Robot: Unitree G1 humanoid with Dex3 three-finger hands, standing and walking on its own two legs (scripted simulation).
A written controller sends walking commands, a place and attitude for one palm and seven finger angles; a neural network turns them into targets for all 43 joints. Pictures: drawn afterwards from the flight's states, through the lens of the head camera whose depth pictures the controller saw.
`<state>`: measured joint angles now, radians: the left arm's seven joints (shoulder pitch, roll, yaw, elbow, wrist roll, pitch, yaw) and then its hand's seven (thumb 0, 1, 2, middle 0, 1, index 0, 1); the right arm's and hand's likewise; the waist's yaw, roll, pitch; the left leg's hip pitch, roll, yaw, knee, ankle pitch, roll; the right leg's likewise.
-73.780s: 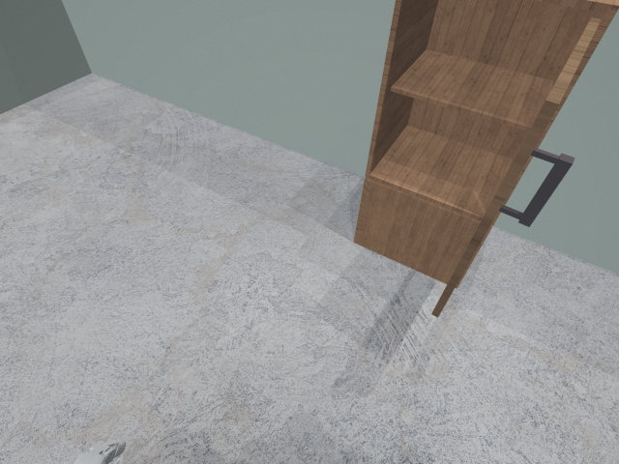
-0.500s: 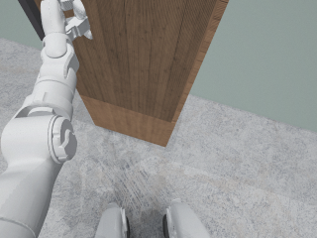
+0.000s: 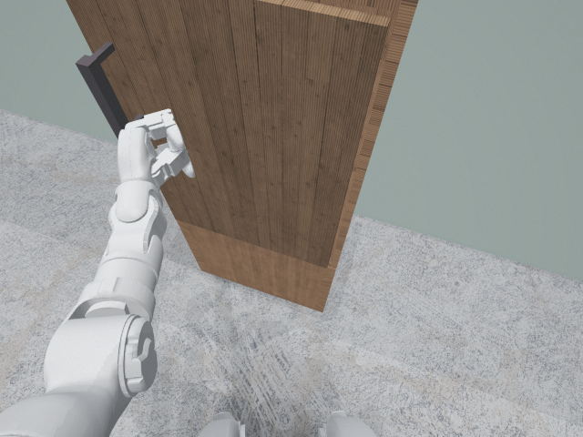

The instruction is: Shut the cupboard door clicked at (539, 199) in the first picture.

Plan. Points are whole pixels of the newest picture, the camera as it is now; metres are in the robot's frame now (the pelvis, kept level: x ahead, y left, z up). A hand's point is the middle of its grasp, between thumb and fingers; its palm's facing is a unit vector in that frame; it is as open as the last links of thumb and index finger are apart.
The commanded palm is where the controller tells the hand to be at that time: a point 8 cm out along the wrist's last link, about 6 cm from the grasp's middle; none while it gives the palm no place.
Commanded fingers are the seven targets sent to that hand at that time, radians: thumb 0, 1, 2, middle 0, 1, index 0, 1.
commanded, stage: pull the fist back off the door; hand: left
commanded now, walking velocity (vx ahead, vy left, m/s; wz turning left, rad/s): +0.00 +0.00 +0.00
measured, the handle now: (117, 96) +0.61 +0.23 +0.10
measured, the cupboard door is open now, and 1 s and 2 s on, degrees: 0 0 0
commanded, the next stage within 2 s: draw the hand back to the body in 0.14 s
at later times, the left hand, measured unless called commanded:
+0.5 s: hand (165, 169) +0.43 +0.13 +0.12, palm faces +0.08 -1.00 -0.04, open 3.1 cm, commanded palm +0.38 +0.18 +0.13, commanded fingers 0.00 0.90 0.90 -1.30 -1.50 -1.30 -1.50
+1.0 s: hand (44, 272) +0.28 +0.21 +0.17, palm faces +0.21 -0.95 -0.23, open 3.2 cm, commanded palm +0.24 +0.26 +0.18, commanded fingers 0.00 0.90 0.90 -0.81 -0.96 -0.81 -0.96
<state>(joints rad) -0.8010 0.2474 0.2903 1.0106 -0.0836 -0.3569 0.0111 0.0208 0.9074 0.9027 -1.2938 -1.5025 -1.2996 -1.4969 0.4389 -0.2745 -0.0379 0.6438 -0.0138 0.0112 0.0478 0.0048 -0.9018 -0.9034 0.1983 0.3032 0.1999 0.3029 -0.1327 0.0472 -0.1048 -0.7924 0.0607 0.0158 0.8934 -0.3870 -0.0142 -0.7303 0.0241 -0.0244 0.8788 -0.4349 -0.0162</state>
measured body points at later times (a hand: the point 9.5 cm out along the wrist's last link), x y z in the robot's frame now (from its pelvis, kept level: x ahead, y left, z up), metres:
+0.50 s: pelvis +0.00 +0.00 +0.01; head +0.05 -0.02 +0.46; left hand +0.42 +0.18 +0.13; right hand +0.07 -0.25 -0.12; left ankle +0.02 +0.13 -0.69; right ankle -0.01 -0.11 -0.69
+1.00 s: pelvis +0.00 +0.01 +0.04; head -0.02 -0.01 +0.49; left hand +0.27 +0.26 +0.18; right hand +0.21 -0.21 -0.03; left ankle +0.02 +0.13 -0.69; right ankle -0.01 -0.11 -0.69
